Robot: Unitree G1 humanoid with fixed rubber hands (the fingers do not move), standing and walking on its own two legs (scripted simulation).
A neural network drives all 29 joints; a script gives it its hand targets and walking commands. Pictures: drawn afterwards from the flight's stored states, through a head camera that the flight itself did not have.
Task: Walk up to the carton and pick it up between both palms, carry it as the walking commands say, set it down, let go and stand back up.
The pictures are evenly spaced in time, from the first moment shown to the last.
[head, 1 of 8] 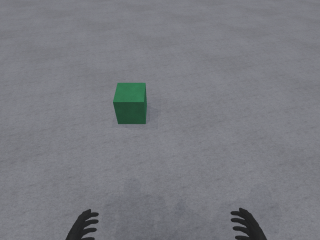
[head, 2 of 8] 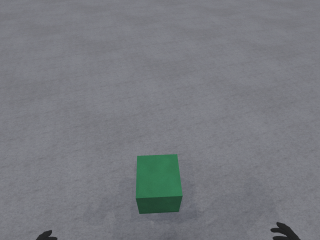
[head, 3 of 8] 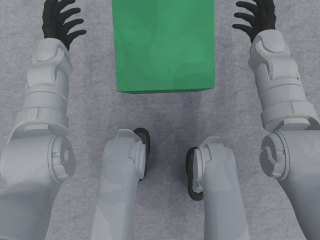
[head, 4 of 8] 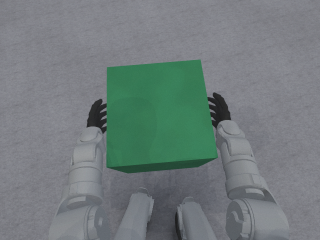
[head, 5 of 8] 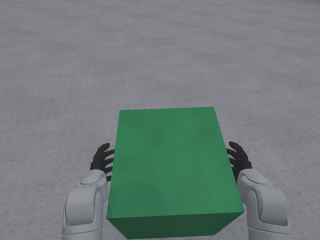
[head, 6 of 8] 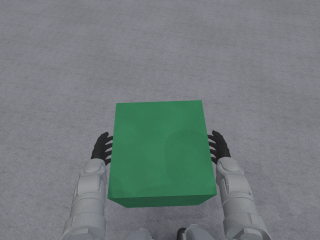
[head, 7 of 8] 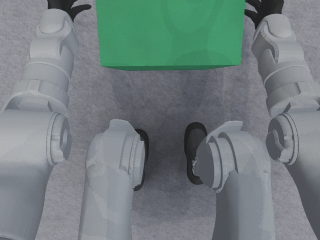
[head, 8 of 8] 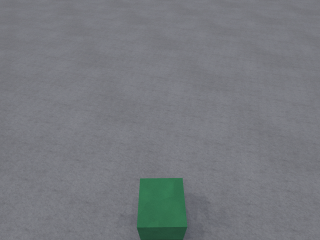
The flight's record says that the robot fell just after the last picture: no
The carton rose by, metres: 0.67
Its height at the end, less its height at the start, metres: +0.00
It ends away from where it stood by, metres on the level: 0.62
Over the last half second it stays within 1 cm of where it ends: yes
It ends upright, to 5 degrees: yes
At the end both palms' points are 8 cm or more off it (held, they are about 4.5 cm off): yes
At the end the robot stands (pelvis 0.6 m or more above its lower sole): yes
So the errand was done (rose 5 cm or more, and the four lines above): yes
